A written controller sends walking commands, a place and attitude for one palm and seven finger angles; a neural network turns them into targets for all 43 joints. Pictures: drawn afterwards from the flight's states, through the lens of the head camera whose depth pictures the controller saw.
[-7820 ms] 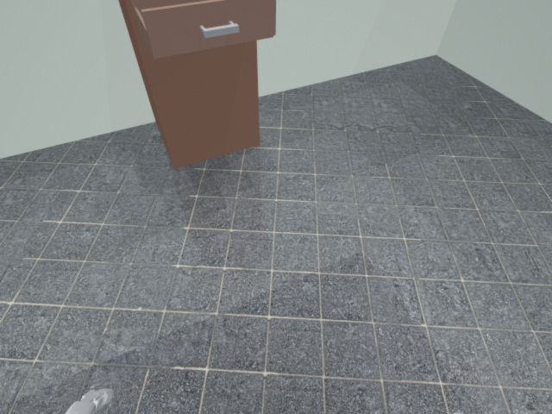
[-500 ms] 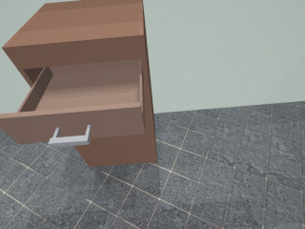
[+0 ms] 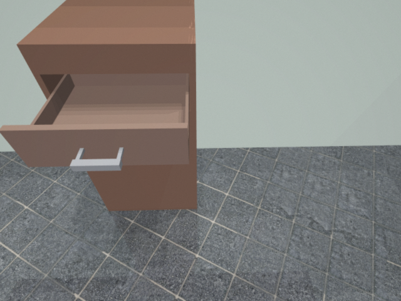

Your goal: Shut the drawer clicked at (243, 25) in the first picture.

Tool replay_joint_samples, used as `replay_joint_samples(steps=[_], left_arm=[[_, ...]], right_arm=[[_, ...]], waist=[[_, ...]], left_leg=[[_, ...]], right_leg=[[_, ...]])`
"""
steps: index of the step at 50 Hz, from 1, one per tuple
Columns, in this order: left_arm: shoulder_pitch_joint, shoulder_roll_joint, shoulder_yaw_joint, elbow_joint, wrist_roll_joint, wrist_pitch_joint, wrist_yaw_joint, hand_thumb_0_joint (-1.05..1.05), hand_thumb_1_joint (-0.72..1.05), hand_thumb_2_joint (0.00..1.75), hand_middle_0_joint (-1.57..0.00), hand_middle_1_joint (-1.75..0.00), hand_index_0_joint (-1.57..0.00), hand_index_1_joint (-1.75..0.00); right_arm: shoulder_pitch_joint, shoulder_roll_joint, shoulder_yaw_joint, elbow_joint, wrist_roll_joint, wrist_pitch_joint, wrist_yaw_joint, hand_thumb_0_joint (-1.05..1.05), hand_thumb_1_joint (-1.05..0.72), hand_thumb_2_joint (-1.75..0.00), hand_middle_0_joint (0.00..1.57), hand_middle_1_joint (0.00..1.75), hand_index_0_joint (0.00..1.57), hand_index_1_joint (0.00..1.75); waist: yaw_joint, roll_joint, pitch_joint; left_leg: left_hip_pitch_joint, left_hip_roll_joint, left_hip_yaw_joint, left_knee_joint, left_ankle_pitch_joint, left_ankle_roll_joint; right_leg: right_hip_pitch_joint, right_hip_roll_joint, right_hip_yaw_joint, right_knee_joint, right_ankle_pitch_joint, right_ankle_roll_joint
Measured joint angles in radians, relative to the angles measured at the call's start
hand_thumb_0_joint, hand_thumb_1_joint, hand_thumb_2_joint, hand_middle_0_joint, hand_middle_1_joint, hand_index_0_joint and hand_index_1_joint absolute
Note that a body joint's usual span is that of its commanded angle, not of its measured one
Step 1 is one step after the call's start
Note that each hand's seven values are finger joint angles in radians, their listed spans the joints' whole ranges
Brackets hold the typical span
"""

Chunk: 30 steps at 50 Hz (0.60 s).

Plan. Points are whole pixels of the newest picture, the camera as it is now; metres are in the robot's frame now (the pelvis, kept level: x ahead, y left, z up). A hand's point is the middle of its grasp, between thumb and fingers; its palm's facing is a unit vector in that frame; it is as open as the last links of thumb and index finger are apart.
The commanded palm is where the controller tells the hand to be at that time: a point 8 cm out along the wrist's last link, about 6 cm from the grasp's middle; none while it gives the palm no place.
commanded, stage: come to a stop and stand still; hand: left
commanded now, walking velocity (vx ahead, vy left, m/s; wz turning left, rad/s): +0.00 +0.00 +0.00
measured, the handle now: (99, 158) +0.43 +0.29 +0.01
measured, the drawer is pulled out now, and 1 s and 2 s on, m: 0.25 0.25 0.25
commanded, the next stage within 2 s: look again from close up in 1.06 s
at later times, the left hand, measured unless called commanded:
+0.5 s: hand out of the picture -0.01 +0.18 -0.18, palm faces +0.05 -0.99 -0.16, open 7.4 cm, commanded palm none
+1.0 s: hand out of the picture +0.03 +0.19 -0.18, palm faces +0.03 -0.98 -0.18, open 7.3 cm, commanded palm none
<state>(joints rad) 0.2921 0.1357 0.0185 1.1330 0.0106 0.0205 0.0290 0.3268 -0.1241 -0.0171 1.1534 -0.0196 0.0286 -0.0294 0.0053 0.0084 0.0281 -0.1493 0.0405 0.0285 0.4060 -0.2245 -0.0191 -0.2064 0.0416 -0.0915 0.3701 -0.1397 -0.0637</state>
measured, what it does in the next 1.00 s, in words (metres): stands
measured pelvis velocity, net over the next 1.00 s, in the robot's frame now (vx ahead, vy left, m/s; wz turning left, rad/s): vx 0.04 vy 0.03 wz -0.01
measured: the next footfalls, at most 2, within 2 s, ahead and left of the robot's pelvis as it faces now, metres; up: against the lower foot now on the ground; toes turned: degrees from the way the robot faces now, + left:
none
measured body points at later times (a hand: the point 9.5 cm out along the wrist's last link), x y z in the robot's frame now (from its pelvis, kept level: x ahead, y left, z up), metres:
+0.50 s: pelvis +0.01 +0.03 +0.00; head +0.02 +0.02 +0.45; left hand -0.01 +0.23 -0.16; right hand -0.02 -0.16 -0.17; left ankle +0.00 +0.14 -0.74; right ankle +0.05 -0.07 -0.74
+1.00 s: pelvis +0.04 +0.03 +0.00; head +0.05 +0.03 +0.45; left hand +0.03 +0.25 -0.16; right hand +0.02 -0.18 -0.16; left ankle +0.00 +0.14 -0.74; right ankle +0.05 -0.07 -0.74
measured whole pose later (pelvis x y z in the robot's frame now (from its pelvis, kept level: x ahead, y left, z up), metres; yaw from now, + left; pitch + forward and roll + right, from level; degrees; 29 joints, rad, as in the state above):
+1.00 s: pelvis +0.04 +0.03 +0.00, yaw +0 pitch -1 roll +0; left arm 0.29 0.13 0.00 1.14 0.01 -0.02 0.04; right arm 0.29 -0.13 0.00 1.15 -0.01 -0.02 -0.04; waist 0.01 0.00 0.04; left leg -0.09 0.00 0.05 0.36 -0.26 0.01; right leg -0.18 0.00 -0.06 0.39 -0.20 -0.03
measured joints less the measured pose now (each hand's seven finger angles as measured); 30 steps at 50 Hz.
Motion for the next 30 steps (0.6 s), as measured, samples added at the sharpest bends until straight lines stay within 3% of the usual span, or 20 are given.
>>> replay_joint_samples(steps=[13, 30], left_arm=[[0.031, -0.027, -0.002, 0.009, 0.002, -0.011, 0.002, 0.0, 0.91, 0.89, -0.2, -0.3, -0.2, -0.3], [0.021, -0.034, -0.016, 0.01, 0.004, -0.03, 0.011, 0.0, 0.91, 0.89, -0.2, -0.3, -0.2, -0.3]], right_arm=[[0.067, 0.026, 0.005, 0.011, 0.003, -0.016, -0.005, 0.01, -0.91, -0.9, 0.2, 0.3, 0.2, 0.29], [-0.01, 0.027, 0.014, -0.012, 0.01, -0.043, -0.009, 0.01, -0.92, -0.9, 0.2, 0.3, 0.2, 0.29]], waist=[[0.0, -0.014, -0.011], [0.004, -0.001, -0.012]], left_leg=[[-0.024, -0.03, 0.014, -0.001, 0.006, 0.019], [0.013, -0.052, 0.024, -0.023, -0.012, 0.037]], right_leg=[[-0.037, -0.03, 0.015, 0.025, -0.001, 0.018], [-0.02, -0.05, 0.029, 0.04, -0.034, 0.039]])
